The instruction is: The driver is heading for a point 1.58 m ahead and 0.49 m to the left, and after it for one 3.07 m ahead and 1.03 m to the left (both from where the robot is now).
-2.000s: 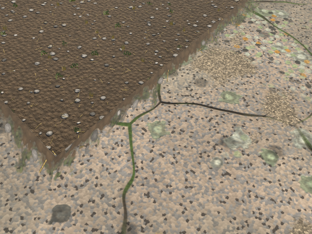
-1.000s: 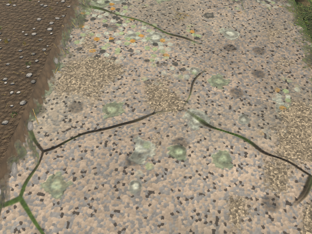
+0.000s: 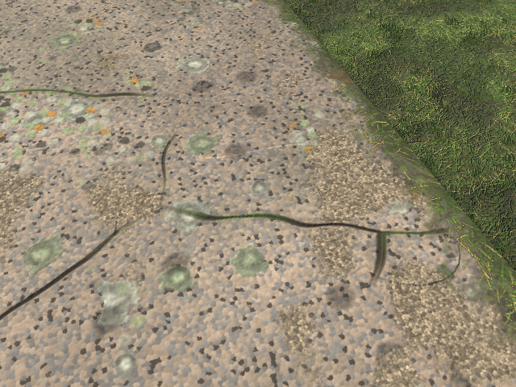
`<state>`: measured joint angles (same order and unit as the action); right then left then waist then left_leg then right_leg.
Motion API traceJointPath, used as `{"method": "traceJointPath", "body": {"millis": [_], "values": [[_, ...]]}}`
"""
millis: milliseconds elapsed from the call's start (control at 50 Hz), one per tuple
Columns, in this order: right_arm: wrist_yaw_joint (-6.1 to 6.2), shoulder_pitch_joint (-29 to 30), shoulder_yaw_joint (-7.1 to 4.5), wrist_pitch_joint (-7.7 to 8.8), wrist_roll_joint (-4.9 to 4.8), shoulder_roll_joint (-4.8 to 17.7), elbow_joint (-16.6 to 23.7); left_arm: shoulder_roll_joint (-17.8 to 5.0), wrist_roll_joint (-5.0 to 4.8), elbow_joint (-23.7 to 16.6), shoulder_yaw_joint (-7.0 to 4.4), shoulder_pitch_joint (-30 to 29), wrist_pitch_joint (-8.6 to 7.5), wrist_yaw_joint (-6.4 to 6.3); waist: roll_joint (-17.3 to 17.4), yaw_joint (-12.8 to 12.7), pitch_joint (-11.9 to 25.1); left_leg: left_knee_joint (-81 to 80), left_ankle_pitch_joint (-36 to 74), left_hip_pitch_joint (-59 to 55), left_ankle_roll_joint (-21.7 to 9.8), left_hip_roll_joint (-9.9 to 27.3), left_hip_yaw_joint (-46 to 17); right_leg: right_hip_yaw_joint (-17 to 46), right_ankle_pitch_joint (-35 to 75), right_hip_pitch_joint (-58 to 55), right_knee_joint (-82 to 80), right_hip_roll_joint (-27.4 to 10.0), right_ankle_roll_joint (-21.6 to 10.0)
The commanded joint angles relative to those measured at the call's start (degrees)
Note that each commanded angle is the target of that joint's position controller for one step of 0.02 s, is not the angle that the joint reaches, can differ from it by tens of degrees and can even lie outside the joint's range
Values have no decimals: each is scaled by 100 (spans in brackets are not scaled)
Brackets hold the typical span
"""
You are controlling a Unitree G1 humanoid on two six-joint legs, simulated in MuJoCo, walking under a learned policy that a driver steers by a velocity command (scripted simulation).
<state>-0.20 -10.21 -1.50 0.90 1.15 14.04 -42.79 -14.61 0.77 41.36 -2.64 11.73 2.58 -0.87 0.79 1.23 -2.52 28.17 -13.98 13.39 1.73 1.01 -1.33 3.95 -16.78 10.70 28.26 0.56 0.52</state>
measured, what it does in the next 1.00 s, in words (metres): stands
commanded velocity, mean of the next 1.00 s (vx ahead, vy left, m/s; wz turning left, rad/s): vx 0.02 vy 0.00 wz -0.02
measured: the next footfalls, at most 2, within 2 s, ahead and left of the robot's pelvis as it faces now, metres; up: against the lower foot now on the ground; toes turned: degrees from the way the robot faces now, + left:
right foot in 1.54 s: +0.43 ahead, -0.10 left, +0.00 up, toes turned -1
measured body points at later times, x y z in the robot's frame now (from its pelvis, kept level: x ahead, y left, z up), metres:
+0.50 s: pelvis +0.01 -0.02 +0.00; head +0.01 -0.02 +0.45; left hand +0.10 +0.24 -0.13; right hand +0.08 -0.29 -0.13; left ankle +0.01 +0.14 -0.74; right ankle -0.02 -0.13 -0.74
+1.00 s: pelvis +0.02 +0.00 +0.00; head +0.02 +0.00 +0.45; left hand +0.04 +0.26 -0.15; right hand +0.05 -0.27 -0.15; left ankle +0.00 +0.12 -0.72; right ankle -0.02 -0.13 -0.74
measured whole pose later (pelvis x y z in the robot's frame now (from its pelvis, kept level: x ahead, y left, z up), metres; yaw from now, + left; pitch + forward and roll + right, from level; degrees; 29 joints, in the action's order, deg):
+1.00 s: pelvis +0.02 +0.00 +0.00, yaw +1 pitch -1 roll +0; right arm 2.1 -16.2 -1.6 1.3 -1.0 13.6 -59.9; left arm -13.3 -1.2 58.7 -1.9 17.2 -0.8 -1.7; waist -0.1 -0.2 0.0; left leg 39.5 -24.7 15.6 -0.7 1.0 -0.4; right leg 3.2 -20.8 8.8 30.5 1.0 -1.2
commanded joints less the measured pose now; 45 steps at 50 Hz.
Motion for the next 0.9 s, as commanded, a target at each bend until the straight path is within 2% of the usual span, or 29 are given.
{"method": "traceJointPath", "body": {"millis": [20,60,160,300,540,840,860,900], "values": [[43,227,-173,68,1,704,334,-683,41,-339,-145,-222,-177,6,-562,-40,306,-169,538,-196,7,116,-45,553,700,131,-621,-483,-296],[77,116,-173,34,-24,692,263,-644,16,-246,-113,-102,-238,-13,-556,-22,213,-204,627,-208,0,145,-75,531,847,203,-587,-461,-256],[134,-12,-177,6,-42,666,26,-574,1,-111,-68,-60,-268,-34,-361,-29,134,-238,675,-265,79,152,-68,515,851,238,-583,-402,-267],[206,-128,-197,-20,-68,721,-305,-519,-23,169,-47,-10,-306,-27,-169,-37,210,-266,886,-376,133,186,-75,415,1182,107,-540,-314,-274],[298,-280,-192,-78,-92,725,-876,-492,-57,844,-30,114,-318,-40,-136,-35,157,-322,964,-452,106,164,-34,227,1348,58,-560,-179,-227],[326,-434,-131,-96,-106,593,-1445,-454,-74,1492,37,297,-296,-92,-91,-61,21,-386,862,-401,52,97,27,86,1115,132,-617,-86,-172],[329,-536,-113,-102,-109,522,-1523,-427,-78,1567,45,395,-286,-102,-138,-65,143,-345,340,-436,43,3,136,58,503,87,-681,-45,-198],[341,-474,-116,-102,-170,496,-1533,-646,-149,1583,-26,450,-253,-130,-394,-147,-132,134,-1284,17,-57,-298,443,320,-1832,359,-897,-127,-465]]}}
Keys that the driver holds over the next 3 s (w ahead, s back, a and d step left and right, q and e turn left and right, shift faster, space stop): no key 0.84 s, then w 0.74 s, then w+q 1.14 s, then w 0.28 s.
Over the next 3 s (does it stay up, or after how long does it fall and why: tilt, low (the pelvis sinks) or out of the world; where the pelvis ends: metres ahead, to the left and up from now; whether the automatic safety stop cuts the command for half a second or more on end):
stays up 1.02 0.22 0.00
